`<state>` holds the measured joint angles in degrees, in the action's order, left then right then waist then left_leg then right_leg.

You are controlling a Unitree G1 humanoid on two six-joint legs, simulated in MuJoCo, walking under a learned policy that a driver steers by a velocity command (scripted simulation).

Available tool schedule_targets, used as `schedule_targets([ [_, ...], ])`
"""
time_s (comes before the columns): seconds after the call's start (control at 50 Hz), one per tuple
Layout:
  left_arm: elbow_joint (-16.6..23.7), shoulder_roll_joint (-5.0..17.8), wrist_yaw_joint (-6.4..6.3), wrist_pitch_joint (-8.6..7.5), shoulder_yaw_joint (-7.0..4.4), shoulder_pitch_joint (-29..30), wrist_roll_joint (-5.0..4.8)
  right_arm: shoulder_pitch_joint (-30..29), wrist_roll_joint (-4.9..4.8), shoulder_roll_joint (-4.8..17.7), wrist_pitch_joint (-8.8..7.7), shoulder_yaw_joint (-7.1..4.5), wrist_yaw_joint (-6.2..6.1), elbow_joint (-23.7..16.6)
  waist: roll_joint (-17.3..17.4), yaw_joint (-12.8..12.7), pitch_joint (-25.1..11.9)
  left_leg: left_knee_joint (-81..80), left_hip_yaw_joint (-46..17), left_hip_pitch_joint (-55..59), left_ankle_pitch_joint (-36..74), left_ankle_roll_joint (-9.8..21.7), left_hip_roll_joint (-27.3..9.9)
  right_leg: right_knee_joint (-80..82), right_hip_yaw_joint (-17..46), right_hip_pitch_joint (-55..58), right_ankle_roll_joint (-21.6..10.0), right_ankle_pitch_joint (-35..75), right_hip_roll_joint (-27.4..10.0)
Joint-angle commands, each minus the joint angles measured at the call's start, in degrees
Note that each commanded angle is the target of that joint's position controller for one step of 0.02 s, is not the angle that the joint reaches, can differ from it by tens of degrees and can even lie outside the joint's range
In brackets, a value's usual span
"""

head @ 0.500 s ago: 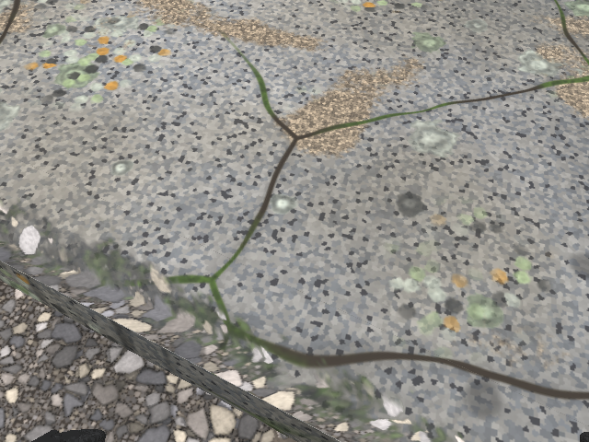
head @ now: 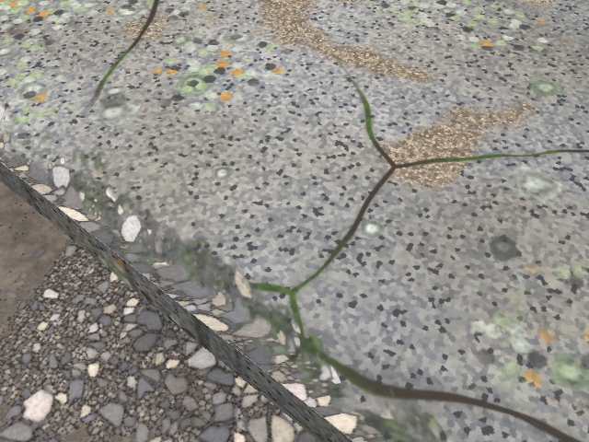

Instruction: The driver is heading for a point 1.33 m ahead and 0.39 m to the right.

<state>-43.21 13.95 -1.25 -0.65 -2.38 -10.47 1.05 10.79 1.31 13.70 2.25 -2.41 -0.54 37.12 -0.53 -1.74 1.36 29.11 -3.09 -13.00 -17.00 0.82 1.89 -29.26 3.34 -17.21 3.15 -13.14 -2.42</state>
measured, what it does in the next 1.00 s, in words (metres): stands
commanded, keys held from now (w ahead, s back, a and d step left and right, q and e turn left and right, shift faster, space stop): shift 1.00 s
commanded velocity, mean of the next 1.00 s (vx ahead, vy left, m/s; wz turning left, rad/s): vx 0.00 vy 0.00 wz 0.03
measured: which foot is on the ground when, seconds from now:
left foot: down 0.00-1.00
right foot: down 0.00-1.00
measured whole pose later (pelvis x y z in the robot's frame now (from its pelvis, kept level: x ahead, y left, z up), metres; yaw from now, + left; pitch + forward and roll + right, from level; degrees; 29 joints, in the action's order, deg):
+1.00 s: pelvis +0.01 +0.01 +0.00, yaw -1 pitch -2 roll +0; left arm -62.4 13.1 -3.1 -0.2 -2.1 -10.4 0.1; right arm 15.0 0.1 12.6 -0.3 -1.8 -1.5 53.3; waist 0.2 -0.6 2.0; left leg 27.7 -2.3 -8.2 -17.9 1.2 2.1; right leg -27.2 3.9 -12.3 4.1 -13.6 -2.9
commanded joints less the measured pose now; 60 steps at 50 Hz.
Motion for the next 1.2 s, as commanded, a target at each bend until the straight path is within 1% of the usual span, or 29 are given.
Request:
schedule_targets([
  [0.02, 3.25, 6.15, -0.18, -1.45, -1.32, 2.88, 0.65, -2.85, 0.82, 5.82, -2.35, -1.36, 0.23, -4.39, 6.56, 0.81, -4.79, -8.5, -7.84, -0.41, 2.98, 3.72, -7.22, 1.59, -0.74, 4.33, 0.98, 3.51, -0.22],
  [0.04, 2.96, 6.52, -0.32, -1.24, -1.44, 2.26, 0.58, -2.35, 0.49, 6.4, -2.84, -1.39, 0.29, -3.87, 6.7, 0.86, -3.19, -8.68, -7.86, -1.42, 3.64, 3.1, -7.03, 1.74, -0.25, 4.13, 0.98, 4.75, -0.45],
  [0.06, 2.72, 6.33, -0.37, -1.24, -1.39, 1.97, 0.27, -1.69, 0.28, 6.31, -3.15, -1.22, 0.16, -3.46, 6.57, 0.53, -2.12, -8.39, -7.49, -2.18, 5.03, 2.66, -6.71, 2.12, 0.09, 4.39, 0.72, 5.34, -0.74],
  [0.08, 2.15, 6.18, -0.36, -1.29, -1.33, 1.48, 0.07, -0.93, 0.16, 5.74, -3.3, -1.05, 0.07, -3.05, 6.16, 0.59, -1.74, -8.13, -7.11, -2.21, 5.95, 2.45, -6.37, 2.25, 0.08, 4.64, 0.61, 5.62, -0.72],
  [0.12, 0.97, 6.01, -0.38, -1.37, -1.32, 0.76, -0.03, -0.31, -0.05, 5.16, -3.33, -0.88, -0.07, -2.75, 5.18, 0.75, -1.55, -7.71, -6.86, -1.73, 7.9, 2.51, -6.06, 2.39, 0.06, 4.81, 0.59, 6.15, -0.79],
  [0.24, -2.04, 6.05, -0.57, -1.3, -1.3, 0.19, -0.31, 0.51, -0.37, 4.68, -3.23, -0.93, -0.08, -1.55, 2.42, 0.99, -1.93, -6.85, -6.07, -0.03, 12.95, 2.71, -5.22, 2.69, 0.18, 5.72, 1.06, 7.76, -1.08],
  [0.34, -4.59, 6.4, -0.82, -1.21, -1.28, 0.0, -0.52, 1.34, -0.55, 4.46, -3.15, -1.11, -0.06, 0.14, 1.41, 1.12, -2.74, -6.11, -4.99, 1.34, 16.69, 2.66, -4.46, 2.59, 0.13, 6.6, 1.08, 9.2, -1.2],
  [0.44, -7.17, 6.69, -1.1, -0.98, -1.21, 0.13, -0.66, 2.13, -0.67, 4.52, -3.03, -1.28, -0.18, 2.16, 1.06, 1.19, -2.65, -5.85, -4.06, 1.67, 17.89, 2.41, -3.85, 2.62, 0.04, 7.29, 0.86, 10.07, -1.14],
  [0.62, -11.71, 6.67, -1.49, -0.48, -1.12, 0.26, -0.87, 3.7, -0.92, 4.83, -2.96, -1.35, -0.61, 6.37, 0.98, 1.15, -1.5, -6.08, -2.69, 1.43, 16.39, 1.66, -2.98, 3.32, -0.27, 7.9, 0.36, 10.01, -0.68],
  [0.82, -15.62, 6.16, -1.82, -0.12, -0.95, 0.15, -0.9, 4.86, -1.12, 4.93, -3.0, -1.0, -1.01, 11.07, 0.72, 1.11, -0.25, -6.68, -1.68, 1.12, 13.45, 1.04, -2.44, 4.31, -0.66, 7.67, 0.01, 8.74, -0.04],
  [1.0, -17.94, 5.62, -2.05, 0.08, -0.73, -0.77, -0.91, 5.77, -1.26, 4.78, -3.08, -0.49, -1.22, 14.77, 0.65, 1.12, 0.52, -7.3, -1.09, 0.67, 11.2, 0.8, -2.18, 4.89, -0.92, 7.38, -0.25, 7.78, 0.4],
  [1.2, -19.46, 4.98, -2.17, 0.2, -0.43, -2.24, -0.95, 6.83, -1.38, 4.51, -3.15, 0.1, -1.35, 17.89, 0.64, 1.22, 1.11, -7.78, -0.64, 0.24, 9.81, 0.68, -2.02, 5.21, -1.12, 7.05, -0.46, 7.22, 0.76],
])
Next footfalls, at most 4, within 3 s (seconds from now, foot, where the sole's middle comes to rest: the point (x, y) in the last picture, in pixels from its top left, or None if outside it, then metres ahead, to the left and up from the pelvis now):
2.06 left None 0.42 0.06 -0.77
2.44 right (358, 308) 0.74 -0.09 -0.63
2.84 left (320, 173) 1.17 -0.01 -0.63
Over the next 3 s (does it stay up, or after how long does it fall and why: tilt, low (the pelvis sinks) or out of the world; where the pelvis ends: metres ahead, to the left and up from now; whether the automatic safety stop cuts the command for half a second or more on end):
stays up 1.12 -0.11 0.14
